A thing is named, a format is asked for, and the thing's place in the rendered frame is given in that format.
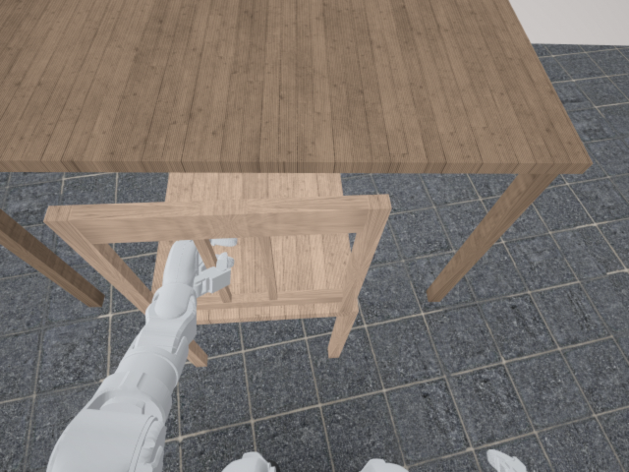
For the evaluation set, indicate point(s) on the robot shin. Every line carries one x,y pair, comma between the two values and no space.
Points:
253,454
373,461

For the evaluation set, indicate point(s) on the robot left shin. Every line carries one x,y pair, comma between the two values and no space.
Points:
253,454

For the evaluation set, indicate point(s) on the table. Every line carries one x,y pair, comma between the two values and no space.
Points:
279,86

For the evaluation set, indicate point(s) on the robot left hand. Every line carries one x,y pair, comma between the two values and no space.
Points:
184,265

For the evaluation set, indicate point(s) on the chair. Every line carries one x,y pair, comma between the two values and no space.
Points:
292,259

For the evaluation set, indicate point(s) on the robot left upper arm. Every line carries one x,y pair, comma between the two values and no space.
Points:
109,441

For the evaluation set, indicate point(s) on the robot right shin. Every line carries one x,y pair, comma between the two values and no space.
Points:
373,461

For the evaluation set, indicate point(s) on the robot right hand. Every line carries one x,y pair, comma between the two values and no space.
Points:
503,462

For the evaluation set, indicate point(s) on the left robot forearm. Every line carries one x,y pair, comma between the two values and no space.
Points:
149,371

